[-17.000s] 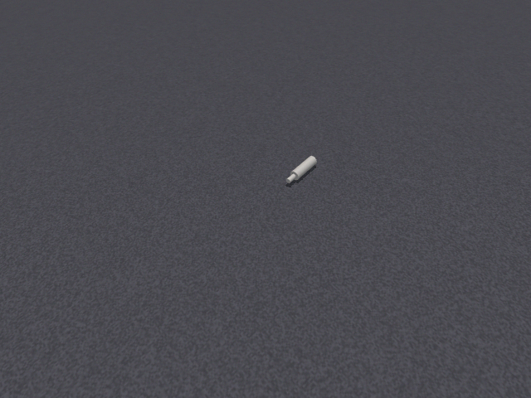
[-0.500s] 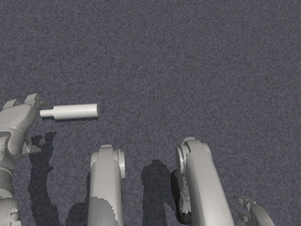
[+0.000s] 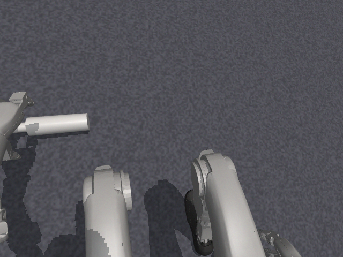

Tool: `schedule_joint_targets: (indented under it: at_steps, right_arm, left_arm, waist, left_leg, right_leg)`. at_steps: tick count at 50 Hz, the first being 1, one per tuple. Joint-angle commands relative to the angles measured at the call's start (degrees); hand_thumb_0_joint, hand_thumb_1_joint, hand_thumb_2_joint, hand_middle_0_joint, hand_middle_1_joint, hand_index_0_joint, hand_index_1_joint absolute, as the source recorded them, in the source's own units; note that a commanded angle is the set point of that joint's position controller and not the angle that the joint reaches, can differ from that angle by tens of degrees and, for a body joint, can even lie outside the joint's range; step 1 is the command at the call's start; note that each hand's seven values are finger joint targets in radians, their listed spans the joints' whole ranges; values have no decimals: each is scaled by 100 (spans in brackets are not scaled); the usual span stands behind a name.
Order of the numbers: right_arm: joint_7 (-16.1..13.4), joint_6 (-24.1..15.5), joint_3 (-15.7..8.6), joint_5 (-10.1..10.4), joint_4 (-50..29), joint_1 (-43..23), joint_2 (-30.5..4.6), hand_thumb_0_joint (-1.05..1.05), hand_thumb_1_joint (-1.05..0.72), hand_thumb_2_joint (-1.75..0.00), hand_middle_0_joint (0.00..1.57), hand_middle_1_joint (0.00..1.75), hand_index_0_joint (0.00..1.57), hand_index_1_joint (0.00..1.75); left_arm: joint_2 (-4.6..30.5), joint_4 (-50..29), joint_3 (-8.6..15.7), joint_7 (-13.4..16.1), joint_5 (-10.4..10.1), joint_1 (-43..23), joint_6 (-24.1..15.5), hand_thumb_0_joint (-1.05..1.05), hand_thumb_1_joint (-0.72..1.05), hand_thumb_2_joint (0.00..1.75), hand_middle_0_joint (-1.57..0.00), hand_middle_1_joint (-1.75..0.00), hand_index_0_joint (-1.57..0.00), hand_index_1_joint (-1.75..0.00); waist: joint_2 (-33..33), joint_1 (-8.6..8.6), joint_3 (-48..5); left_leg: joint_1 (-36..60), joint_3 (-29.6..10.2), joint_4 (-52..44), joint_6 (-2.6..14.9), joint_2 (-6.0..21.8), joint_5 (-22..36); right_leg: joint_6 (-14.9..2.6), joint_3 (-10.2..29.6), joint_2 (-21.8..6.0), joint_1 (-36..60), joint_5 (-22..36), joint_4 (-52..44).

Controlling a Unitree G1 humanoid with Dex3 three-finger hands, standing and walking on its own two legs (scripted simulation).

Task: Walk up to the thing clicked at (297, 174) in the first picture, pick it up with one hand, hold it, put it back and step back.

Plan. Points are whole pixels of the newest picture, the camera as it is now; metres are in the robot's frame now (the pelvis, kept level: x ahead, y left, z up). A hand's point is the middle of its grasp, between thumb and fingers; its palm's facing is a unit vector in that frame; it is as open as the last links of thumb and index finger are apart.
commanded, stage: rise first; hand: left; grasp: from above
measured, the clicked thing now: (50, 124) +0.49 +0.32 -0.31
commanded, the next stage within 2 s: approach in 0.36 s
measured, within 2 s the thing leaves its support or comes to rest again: neither
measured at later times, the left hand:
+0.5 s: hand (20, 128) +0.44 +0.34 -0.18, palm faces -0.46 -0.07 -0.89, open 13.8 cm
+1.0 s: hand (55, 106) +0.50 +0.27 -0.19, palm faces -0.42 -0.03 -0.91, open 14.1 cm
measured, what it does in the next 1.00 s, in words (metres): stands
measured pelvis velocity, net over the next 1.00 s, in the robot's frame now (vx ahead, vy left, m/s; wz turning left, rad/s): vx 0.01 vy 0.00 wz -0.04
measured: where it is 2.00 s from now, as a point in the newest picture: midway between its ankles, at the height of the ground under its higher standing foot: (159, 245)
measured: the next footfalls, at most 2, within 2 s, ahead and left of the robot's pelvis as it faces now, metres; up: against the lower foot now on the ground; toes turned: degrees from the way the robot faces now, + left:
none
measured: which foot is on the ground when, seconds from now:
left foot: down 0.00-1.00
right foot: down 0.00-1.00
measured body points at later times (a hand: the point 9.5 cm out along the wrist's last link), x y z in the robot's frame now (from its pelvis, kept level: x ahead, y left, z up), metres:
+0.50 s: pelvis +0.01 +0.00 -0.01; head +0.26 +0.09 +0.36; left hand +0.46 +0.34 -0.13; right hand +0.08 -0.28 -0.11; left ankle +0.08 +0.12 -0.31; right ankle +0.11 -0.15 -0.31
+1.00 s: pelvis +0.01 +0.00 -0.01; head +0.26 +0.07 +0.35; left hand +0.52 +0.27 -0.14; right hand +0.03 -0.28 -0.10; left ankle +0.08 +0.12 -0.31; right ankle +0.11 -0.15 -0.31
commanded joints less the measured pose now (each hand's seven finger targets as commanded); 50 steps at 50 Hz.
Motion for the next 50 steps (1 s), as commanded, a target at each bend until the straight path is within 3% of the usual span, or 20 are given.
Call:
schedule_joint_targets:
  at_steps: [1, 8, 15, 19, 21, 22, 23, 25, 33, 36, 38, 39, 41, 43, 45, 46, 50]
  right_arm:
    - [-58, -23, -436, -37, -55, 984, -1466, 0, -90, -90, 20, 30, 20, 30]
    - [-42, -56, -406, -104, -31, 1009, -1469, 0, -91, -90, 20, 30, 20, 30]
    - [-1, -67, -372, -126, -43, 1096, -1484, 0, -91, -90, 20, 30, 20, 30]
    - [12, -57, -387, -88, -79, 1157, -1510, 0, -91, -90, 20, 30, 20, 30]
    - [36, -62, -349, -104, -85, 1220, -1496, 0, -91, -90, 20, 30, 20, 30]
    - [36, -54, -358, -118, -82, 1197, -1527, 0, -91, -90, 20, 30, 20, 30]
    - [33, -51, -351, -91, -92, 1218, -1527, 0, -91, -90, 20, 30, 20, 30]
    - [54, -43, -302, -126, -101, 1246, -1505, 0, -91, -90, 20, 30, 20, 30]
    - [29, -156, -227, -143, -8, 1394, -1566, 0, -91, -90, 20, 30, 20, 30]
    - [26, -205, -206, -135, -42, 1463, -1615, 0, -91, -90, 20, 30, 20, 30]
    - [26, -204, -207, -102, -91, 1421, -1654, 0, -91, -90, 20, 30, 20, 30]
    - [42, -192, -174, -104, -146, 1411, -1618, 0, -91, -90, 20, 30, 20, 30]
    - [41, -185, -170, -52, -217, 1374, -1650, 0, -91, -90, 20, 30, 20, 30]
    - [43, -187, -103, -10, -255, 1281, -1615, 0, -91, -90, 20, 30, 20, 30]
    - [51, -196, -19, 10, -326, 1355, -1644, 0, -90, -90, 20, 30, 20, 30]
    - [37, -202, -12, 83, -321, 1279, -1635, 0, -90, -90, 20, 30, 20, 30]
    - [38, -216, 80, 115, -410, 1243, -1643, 0, -90, -90, 20, 30, 20, 30]
  left_arm:
    - [1741, -689, 312, 389, -55, -1734, -4, 0, -42, 91, -18, -86, -17, -86]
    - [1751, -516, 306, 599, -34, -1864, 110, 0, -42, 91, -17, -89, -17, -89]
    - [1655, -560, 231, 587, -79, -1801, 272, 0, -47, 95, -14, -93, -14, -93]
    - [1785, -605, 363, 560, -159, -1689, 321, 0, -48, 95, -14, -92, -13, -93]
    - [1701, -582, 265, 511, -139, -1704, 324, 0, -48, 95, -13, -94, -13, -94]
    - [1785, -641, 350, 517, -174, -1738, 304, 0, -49, 96, -12, -95, -12, -95]
    - [1817, -584, 384, 520, -191, -1683, 301, 0, -57, 104, -11, -91, -7, -95]
    - [1660, -463, 270, 530, -167, -1714, 263, 0, -53, 98, -7, -102, -7, -101]
    - [1088, -261, -368, 761, -64, -2697, 237, 0, -52, 98, -6, -105, -8, -104]
    - [1137, -151, -320, 960, 14, -2867, 473, 0, -53, 99, -6, -105, -7, -103]
    - [1379, -27, -134, 1079, 69, -2824, 702, 0, -55, 100, -7, -103, -7, -102]
    - [1374, 12, -137, 1092, 114, -2835, 817, 0, -55, 100, -7, -103, -7, -102]
    - [1492, 58, -37, 1100, 85, -2895, 1045, 0, -54, 100, -7, -102, -7, -101]
    - [1357, 311, -136, 1029, 26, -2717, 1255, 0, -55, 101, -7, -101, -7, -101]
    - [1469, 393, -99, 917, -29, -2569, 1379, 0, -54, 100, -7, -101, -7, -101]
    - [1531, 373, -137, 844, -127, -2524, 1415, 0, -55, 101, -7, -101, -7, -101]
    - [1726, 413, -74, 538, -422, -2142, 1400, 0, -55, 101, -7, -100, -7, -100]
  waist:
    - [1707, 7, -3699]
    - [1805, -47, -3765]
    - [2042, -108, -3787]
    - [1951, -74, -3864]
    - [1998, -153, -3761]
    - [1991, -154, -3804]
    - [1946, -121, -3819]
    - [1926, -236, -3747]
    - [1985, -701, -3541]
    - [2280, -744, -3616]
    - [2440, -629, -3736]
    - [2516, -650, -3833]
    - [2572, -623, -3844]
    - [2448, -617, -3724]
    - [2150, -681, -3631]
    - [2053, -585, -3648]
    - [1536, -598, -3453]
  left_leg:
    - [3175, 564, -1667, 276, 45, 888]
    - [3135, 580, -1545, 287, 49, 983]
    - [3319, 496, -1583, 239, 70, 1170]
    - [3286, 525, -1485, 244, 66, 1362]
    - [3279, 531, -1446, 239, 62, 1423]
    - [3240, 540, -1414, 250, 67, 1465]
    - [3254, 525, -1425, 243, 64, 1479]
    - [3113, 546, -1373, 263, 53, 1405]
    - [2986, 536, -1279, 297, 92, 1042]
    - [3193, 533, -1333, 257, 124, 1238]
    - [3319, 492, -1434, 201, 146, 1352]
    - [3322, 525, -1434, 215, 139, 1392]
    - [3251, 538, -1479, 209, 130, 1358]
    - [3020, 582, -1472, 252, 107, 1209]
    - [2758, 612, -1387, 313, 77, 1201]
    - [2588, 639, -1388, 339, 62, 1089]
    - [1979, 657, -1249, 416, 39, 981]
  right_leg:
    - [-474, -758, 58, 1308, 697, -1047]
    - [-454, -793, 74, 1275, 830, -944]
    - [-438, -831, 48, 1192, 953, -837]
    - [-443, -780, 44, 1379, 1129, -869]
    - [-443, -780, 38, 1373, 1157, -868]
    - [-427, -787, 38, 1420, 1211, -858]
    - [-441, -785, 45, 1425, 1208, -866]
    - [-434, -810, 68, 1489, 1200, -893]
    - [-420, -913, 137, 1304, 1056, -959]
    - [-397, -957, 109, 1256, 1226, -874]
    - [-432, -956, 80, 1171, 1302, -766]
    - [-441, -960, 111, 1243, 1345, -774]
    - [-465, -921, 73, 1234, 1356, -761]
    - [-486, -896, 95, 1291, 1296, -821]
    - [-470, -863, 83, 1533, 1327, -901]
    - [-500, -825, 106, 1593, 1263, -901]
    - [-426, -765, 127, 2079, 1199, -961]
